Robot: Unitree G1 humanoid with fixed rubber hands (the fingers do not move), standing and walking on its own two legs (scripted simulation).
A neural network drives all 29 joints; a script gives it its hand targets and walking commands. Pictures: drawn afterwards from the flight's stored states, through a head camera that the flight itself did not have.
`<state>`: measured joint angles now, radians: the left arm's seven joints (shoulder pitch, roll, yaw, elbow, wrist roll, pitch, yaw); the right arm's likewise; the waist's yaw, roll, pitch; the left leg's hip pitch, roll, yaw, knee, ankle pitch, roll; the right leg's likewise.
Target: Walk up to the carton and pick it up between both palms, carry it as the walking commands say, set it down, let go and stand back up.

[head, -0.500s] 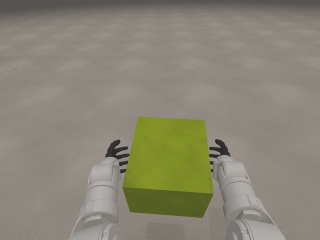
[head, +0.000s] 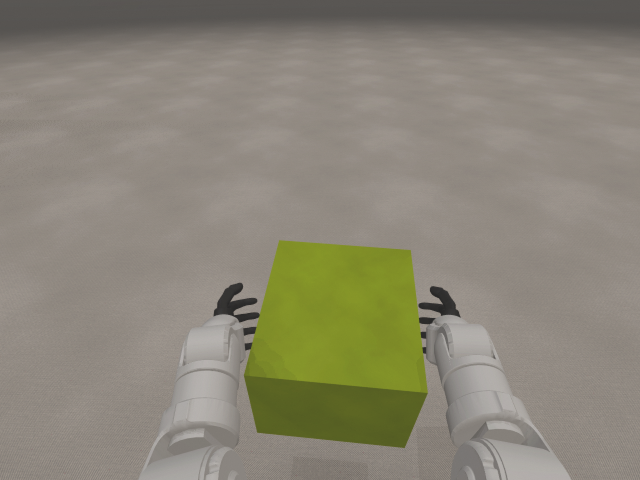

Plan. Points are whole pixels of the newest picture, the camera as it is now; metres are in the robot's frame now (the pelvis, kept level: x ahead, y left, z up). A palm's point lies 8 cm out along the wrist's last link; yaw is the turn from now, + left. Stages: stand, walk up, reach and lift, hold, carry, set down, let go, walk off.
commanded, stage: reach and lift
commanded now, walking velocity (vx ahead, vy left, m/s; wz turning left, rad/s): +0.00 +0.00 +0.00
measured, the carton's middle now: (337, 337) +0.38 +0.00 -0.02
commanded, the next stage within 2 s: hold in 0.88 s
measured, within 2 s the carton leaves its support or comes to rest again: neither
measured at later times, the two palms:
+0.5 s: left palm (224, 333) +0.31 +0.16 +0.07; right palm (451, 345) +0.30 -0.15 +0.06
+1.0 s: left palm (228, 340) +0.30 +0.15 +0.07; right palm (459, 358) +0.28 -0.15 +0.05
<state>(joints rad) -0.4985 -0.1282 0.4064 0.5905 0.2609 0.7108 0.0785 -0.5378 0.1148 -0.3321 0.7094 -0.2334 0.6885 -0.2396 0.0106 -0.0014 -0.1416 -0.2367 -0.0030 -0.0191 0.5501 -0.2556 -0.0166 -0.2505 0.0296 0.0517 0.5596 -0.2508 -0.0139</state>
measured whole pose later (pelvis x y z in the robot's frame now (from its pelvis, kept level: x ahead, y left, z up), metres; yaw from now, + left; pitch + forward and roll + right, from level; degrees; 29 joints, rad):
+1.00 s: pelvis -0.01 +0.00 +0.00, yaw +0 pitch -5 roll +0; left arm -0.47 -0.14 0.35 0.59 0.26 0.72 0.07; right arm -0.41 0.12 -0.33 0.59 -0.25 0.74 -0.20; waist 0.01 0.00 -0.14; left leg -0.20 0.00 -0.02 0.54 -0.24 -0.01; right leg -0.21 0.03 0.05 0.53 -0.23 -0.01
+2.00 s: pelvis +0.02 -0.05 -0.01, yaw -12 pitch +5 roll +0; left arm -0.80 0.02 0.21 0.23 0.14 1.26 0.13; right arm -0.71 0.09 -0.24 0.16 -0.14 1.31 -0.33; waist 0.01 -0.02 -0.09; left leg -0.34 0.16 0.07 0.64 -0.37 -0.10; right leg -0.49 0.02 0.02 0.66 -0.20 -0.02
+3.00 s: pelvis -0.03 -0.17 +0.00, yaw -40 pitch +4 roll +3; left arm -0.87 -0.03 0.29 0.21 0.13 1.21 0.15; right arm -0.75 0.09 -0.27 0.05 -0.14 1.30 -0.37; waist 0.01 -0.02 0.09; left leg -0.42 0.01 0.13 0.97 -0.56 -0.10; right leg -0.46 0.13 0.13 0.59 -0.18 -0.08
